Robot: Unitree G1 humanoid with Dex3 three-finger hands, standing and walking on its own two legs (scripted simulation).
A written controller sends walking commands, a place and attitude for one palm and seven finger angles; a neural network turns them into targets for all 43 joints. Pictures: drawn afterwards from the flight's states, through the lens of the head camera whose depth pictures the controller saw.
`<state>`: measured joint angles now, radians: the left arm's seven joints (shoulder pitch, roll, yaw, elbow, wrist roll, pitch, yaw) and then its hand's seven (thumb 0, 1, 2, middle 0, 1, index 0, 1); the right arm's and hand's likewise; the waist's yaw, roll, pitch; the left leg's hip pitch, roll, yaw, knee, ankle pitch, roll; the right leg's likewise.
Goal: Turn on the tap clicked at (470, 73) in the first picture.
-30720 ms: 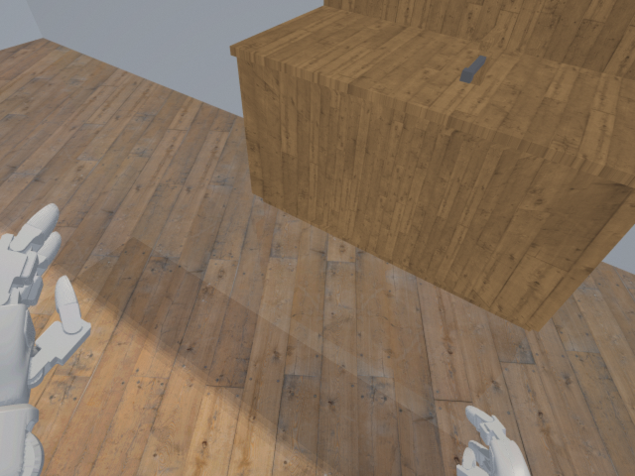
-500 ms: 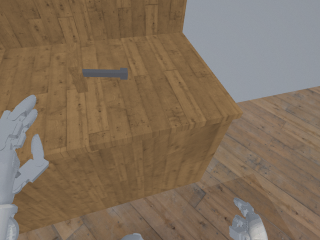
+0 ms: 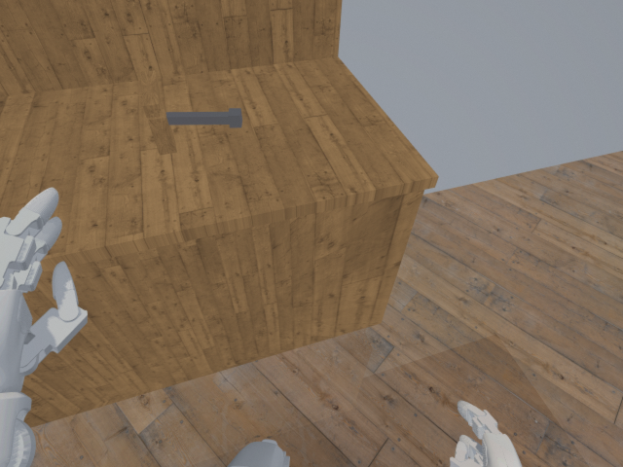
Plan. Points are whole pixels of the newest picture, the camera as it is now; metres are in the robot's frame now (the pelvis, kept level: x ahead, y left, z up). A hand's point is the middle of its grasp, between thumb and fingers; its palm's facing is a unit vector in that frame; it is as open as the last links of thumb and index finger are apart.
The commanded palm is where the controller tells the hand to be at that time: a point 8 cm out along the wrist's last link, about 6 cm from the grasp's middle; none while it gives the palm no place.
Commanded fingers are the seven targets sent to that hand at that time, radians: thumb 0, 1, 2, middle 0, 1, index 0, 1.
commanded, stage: stop stepping back and stand still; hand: left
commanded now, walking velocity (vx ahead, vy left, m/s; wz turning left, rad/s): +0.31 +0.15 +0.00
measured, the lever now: (235, 118) +0.73 +0.22 +0.06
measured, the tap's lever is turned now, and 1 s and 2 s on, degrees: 75 75 75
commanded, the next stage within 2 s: stand and check the lever's angle in 1.62 s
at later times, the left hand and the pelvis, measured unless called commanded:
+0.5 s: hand out of the picture +0.08 +0.24 +0.15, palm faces +0.44 -0.83 -0.34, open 7.4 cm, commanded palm +0.03 +0.29 +0.18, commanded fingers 0.00 0.90 0.90 -0.20 -0.30 -0.20 -0.30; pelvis -0.10 -0.01 -0.02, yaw +5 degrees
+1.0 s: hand out of the picture +0.07 +0.20 +0.17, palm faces +0.41 -0.83 -0.37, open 7.4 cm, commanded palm +0.02 +0.25 +0.18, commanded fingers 0.00 0.90 0.90 -0.20 -0.30 -0.20 -0.30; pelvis -0.12 -0.04 +0.00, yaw +4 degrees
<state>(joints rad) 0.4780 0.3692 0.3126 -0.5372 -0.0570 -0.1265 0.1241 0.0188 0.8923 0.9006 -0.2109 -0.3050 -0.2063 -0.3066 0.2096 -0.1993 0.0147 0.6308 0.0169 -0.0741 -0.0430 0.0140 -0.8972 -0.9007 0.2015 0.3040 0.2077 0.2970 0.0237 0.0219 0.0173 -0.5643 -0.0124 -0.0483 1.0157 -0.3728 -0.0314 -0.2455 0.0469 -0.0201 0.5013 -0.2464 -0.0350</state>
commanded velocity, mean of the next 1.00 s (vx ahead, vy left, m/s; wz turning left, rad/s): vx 0.16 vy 0.03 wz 0.00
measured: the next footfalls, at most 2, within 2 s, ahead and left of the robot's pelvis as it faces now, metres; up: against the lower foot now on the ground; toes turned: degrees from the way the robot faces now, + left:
left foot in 0.20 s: -0.05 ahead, +0.10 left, +0.00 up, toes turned +6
right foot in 0.84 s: -0.04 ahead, -0.15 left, +0.00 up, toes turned +0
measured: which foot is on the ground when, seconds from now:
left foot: up 0.00-0.18, down 0.20-1.00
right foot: down 0.00-0.56, up 0.58-0.82, down 0.84-1.00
